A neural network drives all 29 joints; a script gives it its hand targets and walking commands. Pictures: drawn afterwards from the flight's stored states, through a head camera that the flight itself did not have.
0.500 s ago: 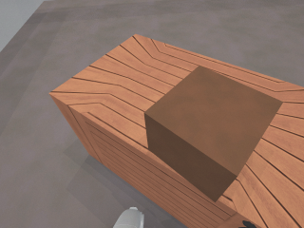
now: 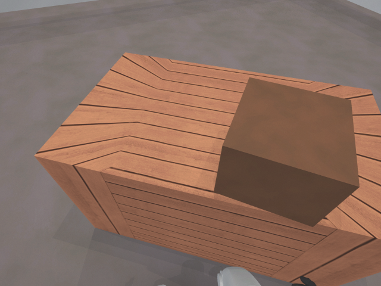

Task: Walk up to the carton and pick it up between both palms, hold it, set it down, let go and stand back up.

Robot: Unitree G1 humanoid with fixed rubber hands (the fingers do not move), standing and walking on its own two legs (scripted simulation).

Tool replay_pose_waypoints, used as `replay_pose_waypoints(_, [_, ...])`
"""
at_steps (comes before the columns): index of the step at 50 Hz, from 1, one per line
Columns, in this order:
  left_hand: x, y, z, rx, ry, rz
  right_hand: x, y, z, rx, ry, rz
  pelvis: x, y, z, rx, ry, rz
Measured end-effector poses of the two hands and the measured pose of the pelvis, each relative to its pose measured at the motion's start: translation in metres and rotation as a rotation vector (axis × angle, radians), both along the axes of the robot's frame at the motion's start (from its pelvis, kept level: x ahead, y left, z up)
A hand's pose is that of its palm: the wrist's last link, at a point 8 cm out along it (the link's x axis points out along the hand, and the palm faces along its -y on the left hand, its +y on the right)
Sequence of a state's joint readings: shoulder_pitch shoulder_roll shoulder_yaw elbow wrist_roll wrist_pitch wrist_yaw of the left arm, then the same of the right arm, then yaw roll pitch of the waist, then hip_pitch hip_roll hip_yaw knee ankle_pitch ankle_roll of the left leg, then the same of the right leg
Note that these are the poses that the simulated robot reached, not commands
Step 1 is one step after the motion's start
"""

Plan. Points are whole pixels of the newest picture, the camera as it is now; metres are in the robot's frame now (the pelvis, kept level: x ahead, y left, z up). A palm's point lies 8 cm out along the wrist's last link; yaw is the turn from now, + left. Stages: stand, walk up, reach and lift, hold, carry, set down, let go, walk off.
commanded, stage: walk up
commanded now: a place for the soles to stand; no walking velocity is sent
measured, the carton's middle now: (279, 148) +0.48 -0.23 -0.02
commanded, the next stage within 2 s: none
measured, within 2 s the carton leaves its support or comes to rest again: neither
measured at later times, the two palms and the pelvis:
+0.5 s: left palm out of the picture -0.06 +0.31 -0.11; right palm out of the picture -0.09 -0.22 -0.10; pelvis -0.08 +0.05 +0.01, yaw -19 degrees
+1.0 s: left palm out of the picture -0.08 +0.33 -0.14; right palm out of the picture -0.15 -0.18 -0.13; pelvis -0.13 +0.07 -0.01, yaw -17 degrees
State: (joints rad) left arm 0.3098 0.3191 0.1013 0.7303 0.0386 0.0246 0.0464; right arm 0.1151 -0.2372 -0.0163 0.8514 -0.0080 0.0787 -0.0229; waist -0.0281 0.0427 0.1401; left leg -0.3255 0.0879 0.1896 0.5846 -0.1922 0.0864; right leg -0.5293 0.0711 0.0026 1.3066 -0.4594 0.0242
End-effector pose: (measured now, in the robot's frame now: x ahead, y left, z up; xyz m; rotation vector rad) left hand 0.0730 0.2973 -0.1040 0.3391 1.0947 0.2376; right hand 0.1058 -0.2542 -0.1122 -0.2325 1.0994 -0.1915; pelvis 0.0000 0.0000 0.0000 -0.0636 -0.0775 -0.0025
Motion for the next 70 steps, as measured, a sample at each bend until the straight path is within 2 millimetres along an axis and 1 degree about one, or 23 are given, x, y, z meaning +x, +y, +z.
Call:
replay_pose_waypoints(5, [-0.004,0.013,-0.012,-0.045,0.077,-0.07,-0.044,0.015,0.0,-0.033,-0.006,-0.085,-0.009,0.021,-0.002,0.01,-0.004,-0.083])
replay_pose_waypoints(9, [-0.025,0.013,-0.026,-0.108,0.163,-0.093,-0.079,0.023,0.006,-0.062,0.018,-0.144,-0.018,0.031,0.0,0.012,-0.003,-0.148])
replay_pose_waypoints(15, [-0.071,0.01,-0.031,-0.157,0.29,-0.111,-0.12,0.026,0.015,-0.085,0.035,-0.218,-0.032,0.043,0.006,0.005,0.009,-0.235])
replay_pose_waypoints(22, [-0.116,0.014,-0.016,-0.13,0.363,-0.145,-0.172,0.03,0.016,-0.073,0.049,-0.284,-0.058,0.048,0.015,0.003,0.021,-0.308])
replay_pose_waypoints(26, [-0.145,0.016,-0.009,-0.103,0.368,-0.147,-0.204,0.03,0.007,-0.057,0.069,-0.302,-0.082,0.05,0.014,0.012,0.017,-0.338])
replay_pose_waypoints(28, [-0.167,0.019,-0.009,-0.088,0.358,-0.13,-0.217,0.028,-0.003,-0.047,0.079,-0.297,-0.096,0.048,0.008,0.039,0.011,-0.348])
replay_pose_waypoints(30, [-0.198,0.024,-0.022,-0.062,0.385,-0.105,-0.226,0.026,-0.017,-0.028,0.074,-0.292,-0.114,0.046,-0.009,0.099,0.014,-0.379])
replay_pose_waypoints(32, [-0.225,0.021,-0.032,-0.058,0.445,-0.067,-0.237,0.03,-0.026,-0.006,0.078,-0.291,-0.128,0.047,-0.016,0.077,0.002,-0.369])
replay_pose_waypoints(34, [-0.234,0.014,-0.038,-0.07,0.456,-0.057,-0.249,0.04,-0.029,0.028,0.085,-0.293,-0.135,0.046,-0.017,0.065,0.012,-0.345])
replay_pose_waypoints(36, [-0.225,0.005,-0.041,-0.099,0.414,-0.078,-0.262,0.052,-0.026,0.057,0.094,-0.291,-0.139,0.044,-0.012,0.067,0.03,-0.339])
replay_pose_waypoints(39, [-0.193,-0.008,-0.037,-0.128,0.297,-0.142,-0.279,0.061,-0.019,0.074,0.116,-0.289,-0.141,0.045,-0.004,0.065,0.062,-0.327])
replay_pose_waypoints(42, [-0.169,-0.012,-0.028,-0.128,0.203,-0.19,-0.285,0.062,-0.014,0.072,0.124,-0.28,-0.143,0.051,0.002,0.071,0.067,-0.318])
replay_pose_waypoints(45, [-0.161,-0.002,-0.025,-0.113,0.173,-0.21,-0.273,0.064,-0.013,0.066,0.089,-0.257,-0.144,0.06,0.001,0.079,0.047,-0.302])
replay_pose_waypoints(47, [-0.161,0.01,-0.029,-0.105,0.189,-0.203,-0.262,0.068,-0.015,0.06,0.054,-0.252,-0.14,0.065,-0.003,0.079,0.033,-0.29])
replay_pose_waypoints(49, [-0.159,0.023,-0.035,-0.096,0.227,-0.201,-0.257,0.074,-0.016,0.054,0.023,-0.267,-0.135,0.068,-0.007,0.094,0.016,-0.286])
replay_pose_waypoints(51, [-0.15,0.03,-0.039,-0.093,0.262,-0.217,-0.263,0.081,-0.018,0.044,0.011,-0.305,-0.128,0.07,-0.011,0.097,0.023,-0.3])
replay_pose_waypoints(54, [-0.119,0.025,-0.032,-0.101,0.252,-0.275,-0.291,0.09,-0.018,0.034,0.088,-0.375,-0.121,0.068,-0.005,0.069,0.027,-0.303])
replay_pose_waypoints(58, [-0.07,0.005,-0.017,-0.12,0.172,-0.353,-0.325,0.095,-0.005,0.046,0.209,-0.416,-0.111,0.055,0.007,0.05,0.024,-0.309])
replay_pose_waypoints(60, [-0.051,-0.009,-0.015,-0.129,0.154,-0.377,-0.336,0.092,0.0,0.052,0.252,-0.437,-0.103,0.044,0.01,0.049,0.026,-0.318])
replay_pose_waypoints(62, [-0.035,-0.026,-0.015,-0.138,0.152,-0.392,-0.34,0.084,0.003,0.057,0.281,-0.455,-0.094,0.032,0.01,0.051,0.03,-0.329])
replay_pose_waypoints(64, [-0.022,-0.046,-0.017,-0.144,0.159,-0.406,-0.338,0.072,0.001,0.065,0.295,-0.465,-0.083,0.018,0.009,0.057,0.035,-0.341])
replay_pose_waypoints(66, [-0.01,-0.071,-0.022,-0.148,0.165,-0.421,-0.329,0.058,-0.005,0.08,0.298,-0.465,-0.073,0.003,0.004,0.072,0.039,-0.355])
replay_pose_waypoints(70, [0.019,-0.124,-0.037,-0.135,0.146,-0.451,-0.302,0.021,-0.032,0.119,0.295,-0.438,-0.052,-0.034,-0.016,0.094,0.043,-0.379])
